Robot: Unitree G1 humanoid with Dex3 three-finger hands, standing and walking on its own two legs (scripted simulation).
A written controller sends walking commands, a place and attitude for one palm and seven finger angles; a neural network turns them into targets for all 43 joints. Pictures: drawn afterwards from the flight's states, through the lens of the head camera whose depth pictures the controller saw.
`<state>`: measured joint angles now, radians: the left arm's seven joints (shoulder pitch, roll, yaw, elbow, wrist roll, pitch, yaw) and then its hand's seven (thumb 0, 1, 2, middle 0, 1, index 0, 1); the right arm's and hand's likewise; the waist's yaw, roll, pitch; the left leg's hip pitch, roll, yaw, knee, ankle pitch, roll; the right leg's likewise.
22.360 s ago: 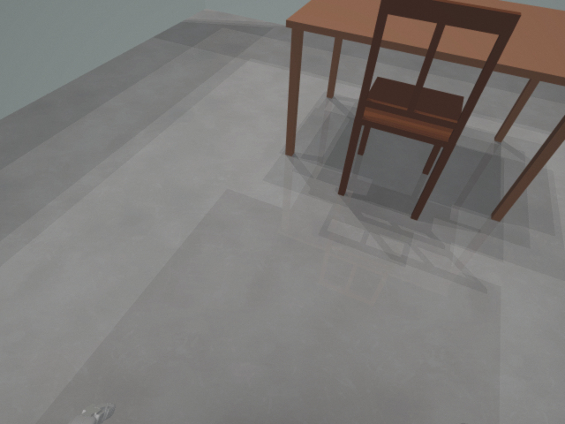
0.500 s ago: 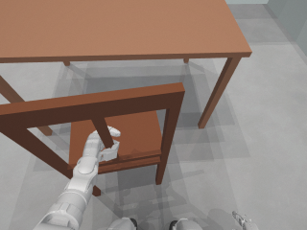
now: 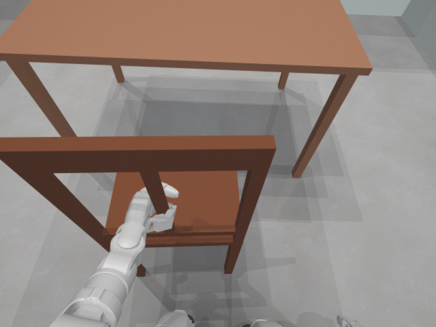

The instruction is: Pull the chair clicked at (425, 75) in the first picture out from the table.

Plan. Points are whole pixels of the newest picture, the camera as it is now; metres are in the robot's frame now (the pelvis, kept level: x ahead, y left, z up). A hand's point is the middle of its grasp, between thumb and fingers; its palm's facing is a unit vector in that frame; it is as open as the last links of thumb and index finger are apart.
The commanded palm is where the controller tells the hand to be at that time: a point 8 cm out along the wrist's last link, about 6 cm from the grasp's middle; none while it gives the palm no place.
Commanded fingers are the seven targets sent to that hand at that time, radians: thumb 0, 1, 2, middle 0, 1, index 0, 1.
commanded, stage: step backward, pulling the chair out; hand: left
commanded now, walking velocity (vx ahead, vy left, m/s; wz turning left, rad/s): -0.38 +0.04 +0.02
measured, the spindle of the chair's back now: (160, 205) +0.35 +0.14 -0.06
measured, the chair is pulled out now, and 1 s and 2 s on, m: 0.34 0.57 0.62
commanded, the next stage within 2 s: stop walking, hand still on the chair in 0.72 s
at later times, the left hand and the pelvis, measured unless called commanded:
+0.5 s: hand (149, 271) +0.22 +0.14 -0.06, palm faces -0.06 -0.99 -0.16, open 5.7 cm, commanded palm +0.21 +0.19 -0.07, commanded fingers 0.00 0.90 0.90 -0.50 -1.45 -0.50 -1.45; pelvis -0.11 +0.02 +0.00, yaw -1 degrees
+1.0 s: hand out of the picture +0.10 +0.14 -0.06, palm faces -0.03 -0.99 -0.16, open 5.7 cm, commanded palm +0.09 +0.20 -0.05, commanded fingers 0.00 0.90 0.90 -0.50 -1.45 -0.50 -1.45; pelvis -0.21 +0.02 +0.00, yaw +0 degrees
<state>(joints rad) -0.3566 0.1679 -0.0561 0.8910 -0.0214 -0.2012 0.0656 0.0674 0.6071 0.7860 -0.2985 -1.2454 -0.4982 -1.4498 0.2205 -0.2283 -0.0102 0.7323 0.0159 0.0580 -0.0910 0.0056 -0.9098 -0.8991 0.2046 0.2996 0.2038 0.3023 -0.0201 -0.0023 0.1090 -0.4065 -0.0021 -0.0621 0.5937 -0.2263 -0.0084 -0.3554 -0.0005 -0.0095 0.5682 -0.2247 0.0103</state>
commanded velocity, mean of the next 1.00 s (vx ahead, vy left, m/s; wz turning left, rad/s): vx -0.24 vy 0.00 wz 0.05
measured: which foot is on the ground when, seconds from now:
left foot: down 0.00-0.16, up 0.18-0.28, down 0.30-0.64, up 0.66-0.84, down 0.86-1.00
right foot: down 0.00-0.32, up 0.34-0.56, down 0.58-1.00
